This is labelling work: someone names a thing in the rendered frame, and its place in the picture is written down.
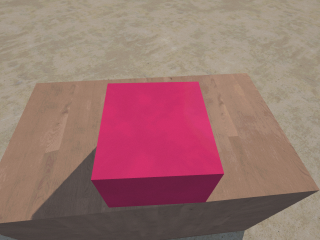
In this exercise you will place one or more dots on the pedestal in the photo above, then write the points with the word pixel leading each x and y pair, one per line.
pixel 46 192

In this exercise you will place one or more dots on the carton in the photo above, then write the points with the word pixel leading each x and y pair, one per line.
pixel 155 146

